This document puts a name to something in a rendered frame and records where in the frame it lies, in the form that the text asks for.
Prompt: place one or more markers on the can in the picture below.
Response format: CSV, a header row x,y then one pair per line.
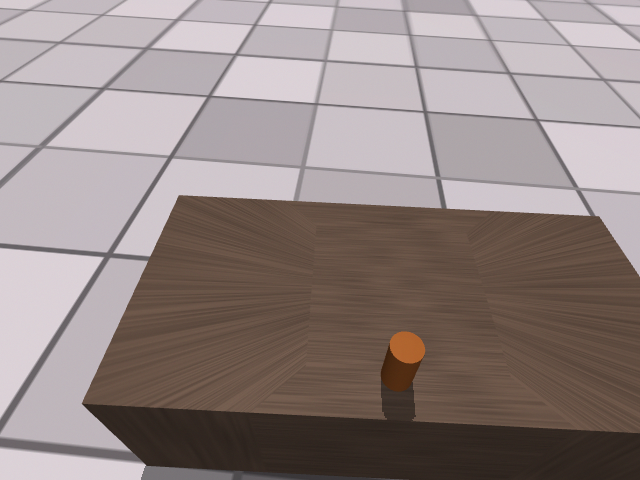
x,y
404,355

